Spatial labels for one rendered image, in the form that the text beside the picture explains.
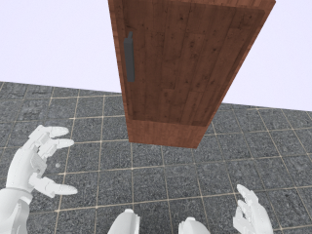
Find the robot right hand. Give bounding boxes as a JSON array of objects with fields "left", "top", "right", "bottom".
[{"left": 233, "top": 184, "right": 274, "bottom": 234}]

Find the handle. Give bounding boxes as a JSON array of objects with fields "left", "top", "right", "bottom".
[{"left": 123, "top": 31, "right": 136, "bottom": 82}]

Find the left robot forearm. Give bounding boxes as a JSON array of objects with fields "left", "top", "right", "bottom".
[{"left": 0, "top": 187, "right": 33, "bottom": 234}]

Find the right robot shin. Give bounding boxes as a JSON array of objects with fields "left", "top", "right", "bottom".
[{"left": 186, "top": 216, "right": 196, "bottom": 220}]

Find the right robot thigh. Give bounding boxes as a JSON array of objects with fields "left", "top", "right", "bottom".
[{"left": 178, "top": 219, "right": 211, "bottom": 234}]

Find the robot left hand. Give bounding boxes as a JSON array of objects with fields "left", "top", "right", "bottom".
[{"left": 6, "top": 125, "right": 78, "bottom": 198}]

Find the cupboard door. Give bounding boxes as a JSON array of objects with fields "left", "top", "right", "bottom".
[{"left": 113, "top": 0, "right": 265, "bottom": 127}]

